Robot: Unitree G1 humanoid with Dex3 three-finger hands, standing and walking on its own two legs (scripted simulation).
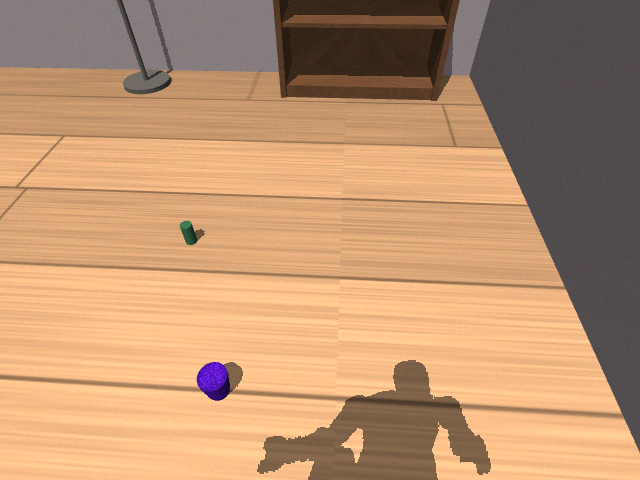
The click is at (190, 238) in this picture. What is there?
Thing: slim round
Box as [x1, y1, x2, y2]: [180, 221, 196, 244]
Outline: 183,221 180,223 180,227 186,243 193,244 196,241 196,237 191,223 189,221
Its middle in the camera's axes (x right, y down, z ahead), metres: -0.56 -0.05 +1.68
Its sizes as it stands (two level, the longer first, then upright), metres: 0.050 0.050 0.103
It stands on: the floor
